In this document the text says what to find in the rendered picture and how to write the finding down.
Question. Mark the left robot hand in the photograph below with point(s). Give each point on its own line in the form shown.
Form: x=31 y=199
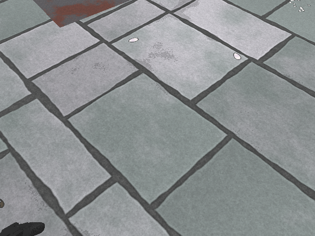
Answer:
x=23 y=229

